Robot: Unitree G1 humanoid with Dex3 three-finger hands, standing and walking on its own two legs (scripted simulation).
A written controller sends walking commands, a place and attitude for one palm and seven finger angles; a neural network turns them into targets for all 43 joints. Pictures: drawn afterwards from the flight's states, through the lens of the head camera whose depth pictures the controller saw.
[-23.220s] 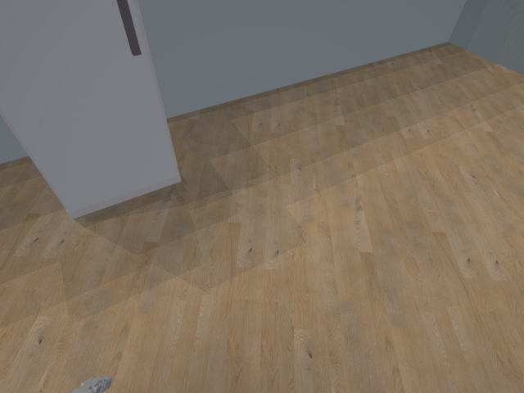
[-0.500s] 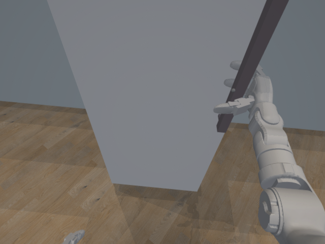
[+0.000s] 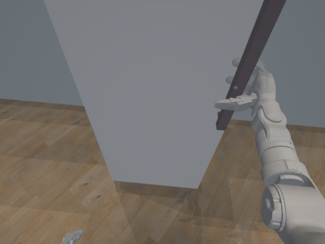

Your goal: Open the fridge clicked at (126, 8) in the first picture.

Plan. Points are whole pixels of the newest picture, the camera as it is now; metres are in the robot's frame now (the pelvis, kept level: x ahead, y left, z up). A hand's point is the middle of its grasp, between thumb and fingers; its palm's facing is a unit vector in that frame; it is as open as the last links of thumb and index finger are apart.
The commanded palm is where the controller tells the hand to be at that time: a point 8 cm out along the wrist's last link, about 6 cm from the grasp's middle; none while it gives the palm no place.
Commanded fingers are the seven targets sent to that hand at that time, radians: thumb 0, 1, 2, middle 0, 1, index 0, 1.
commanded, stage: grip the handle and tug to test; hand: right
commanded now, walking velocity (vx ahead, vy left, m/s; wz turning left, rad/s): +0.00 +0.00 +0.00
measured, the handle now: (246, 55) +0.50 -0.13 +0.23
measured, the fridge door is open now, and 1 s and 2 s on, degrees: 0 0 1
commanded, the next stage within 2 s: pull the door a little, standing still in 1.26 s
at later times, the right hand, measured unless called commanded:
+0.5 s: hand (232, 87) +0.46 -0.11 +0.17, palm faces -0.05 +1.00 +0.00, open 6.0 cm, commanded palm +0.43 -0.17 +0.17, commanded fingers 0.00 -0.90 -0.90 0.45 1.40 0.45 1.40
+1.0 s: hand (231, 88) +0.46 -0.11 +0.17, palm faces -0.02 +1.00 +0.01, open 5.9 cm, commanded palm +0.41 -0.17 +0.17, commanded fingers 0.00 -0.90 -0.90 0.45 1.40 0.45 1.40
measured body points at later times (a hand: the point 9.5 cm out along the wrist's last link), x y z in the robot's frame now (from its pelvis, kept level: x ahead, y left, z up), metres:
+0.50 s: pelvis +0.01 -0.01 +0.00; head +0.03 +0.00 +0.45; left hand +0.09 +0.24 -0.12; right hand +0.46 -0.16 +0.17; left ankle -0.01 +0.10 -0.73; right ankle +0.01 -0.11 -0.73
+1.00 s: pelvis +0.02 +0.00 +0.00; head +0.03 +0.02 +0.45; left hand +0.10 +0.26 -0.11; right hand +0.45 -0.16 +0.17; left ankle -0.01 +0.10 -0.73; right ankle +0.01 -0.11 -0.73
